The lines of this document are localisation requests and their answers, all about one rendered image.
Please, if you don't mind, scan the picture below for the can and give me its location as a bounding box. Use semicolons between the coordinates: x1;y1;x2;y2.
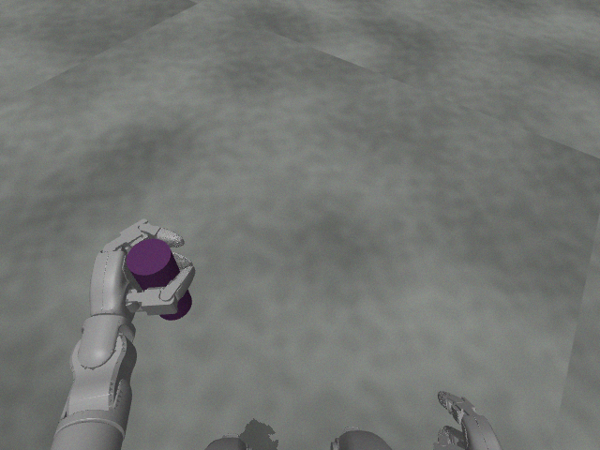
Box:
127;239;192;321

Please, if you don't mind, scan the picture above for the right robot hand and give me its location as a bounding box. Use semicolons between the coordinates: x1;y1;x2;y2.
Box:
433;391;503;450

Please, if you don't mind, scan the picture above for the left robot arm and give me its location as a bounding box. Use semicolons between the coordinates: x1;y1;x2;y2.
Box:
50;313;137;450

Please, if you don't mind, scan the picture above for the left robot hand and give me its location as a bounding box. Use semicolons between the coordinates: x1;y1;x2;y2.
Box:
89;218;195;322

